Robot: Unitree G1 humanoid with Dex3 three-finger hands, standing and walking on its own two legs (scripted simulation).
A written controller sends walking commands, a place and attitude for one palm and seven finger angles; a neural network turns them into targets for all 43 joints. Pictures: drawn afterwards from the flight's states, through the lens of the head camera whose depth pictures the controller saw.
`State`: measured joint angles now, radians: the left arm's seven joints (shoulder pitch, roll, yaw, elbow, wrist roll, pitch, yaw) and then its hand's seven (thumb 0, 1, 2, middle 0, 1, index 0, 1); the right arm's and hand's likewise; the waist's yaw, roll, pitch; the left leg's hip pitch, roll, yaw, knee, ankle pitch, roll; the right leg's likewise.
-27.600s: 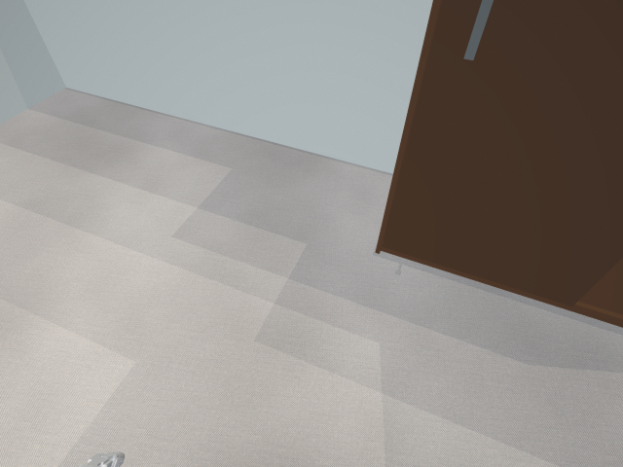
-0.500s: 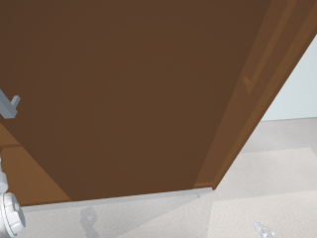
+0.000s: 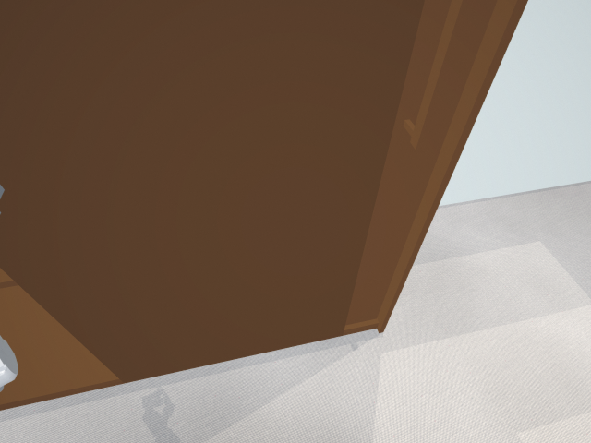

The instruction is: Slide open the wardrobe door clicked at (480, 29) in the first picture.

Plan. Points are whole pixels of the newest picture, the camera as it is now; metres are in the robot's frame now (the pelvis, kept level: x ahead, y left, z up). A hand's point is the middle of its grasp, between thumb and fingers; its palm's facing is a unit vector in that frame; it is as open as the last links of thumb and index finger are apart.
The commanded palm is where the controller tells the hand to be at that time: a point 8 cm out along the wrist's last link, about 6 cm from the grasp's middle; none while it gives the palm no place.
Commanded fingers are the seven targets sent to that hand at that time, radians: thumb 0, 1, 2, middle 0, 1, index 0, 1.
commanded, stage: stop walking and hold the door there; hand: left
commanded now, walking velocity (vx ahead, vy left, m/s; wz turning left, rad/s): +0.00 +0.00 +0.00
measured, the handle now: out of the picture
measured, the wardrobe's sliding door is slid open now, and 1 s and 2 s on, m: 0.56 0.56 0.56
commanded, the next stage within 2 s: loosen the grip on the handle in 1.76 s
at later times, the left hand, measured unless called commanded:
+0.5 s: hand out of the picture +0.41 +0.40 +0.22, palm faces +0.56 -0.80 -0.21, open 5.5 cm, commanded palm +0.36 +0.43 +0.20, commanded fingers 0.00 0.90 0.90 -0.45 -1.40 -0.45 -1.40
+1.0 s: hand out of the picture +0.40 +0.41 +0.22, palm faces +0.38 -0.91 -0.20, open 5.9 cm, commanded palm +0.37 +0.44 +0.20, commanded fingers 0.00 0.90 0.90 -0.45 -1.40 -0.45 -1.40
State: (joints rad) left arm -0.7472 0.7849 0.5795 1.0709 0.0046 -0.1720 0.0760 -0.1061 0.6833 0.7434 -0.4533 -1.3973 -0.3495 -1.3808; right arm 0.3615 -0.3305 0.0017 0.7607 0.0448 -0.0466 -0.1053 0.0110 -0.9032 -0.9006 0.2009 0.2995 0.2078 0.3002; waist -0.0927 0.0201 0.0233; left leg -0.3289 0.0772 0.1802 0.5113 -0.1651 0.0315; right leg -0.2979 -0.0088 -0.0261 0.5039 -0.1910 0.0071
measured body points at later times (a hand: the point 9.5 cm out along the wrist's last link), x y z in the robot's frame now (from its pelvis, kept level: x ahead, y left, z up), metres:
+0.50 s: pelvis +0.01 +0.06 -0.01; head +0.03 +0.06 +0.44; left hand +0.37 +0.44 +0.23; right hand +0.13 -0.22 -0.11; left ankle +0.06 +0.12 -0.73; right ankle +0.01 -0.10 -0.70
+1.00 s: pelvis -0.01 +0.15 +0.00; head +0.08 +0.15 +0.44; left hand +0.38 +0.45 +0.23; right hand +0.16 -0.10 -0.12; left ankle +0.08 +0.34 -0.69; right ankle -0.06 -0.01 -0.73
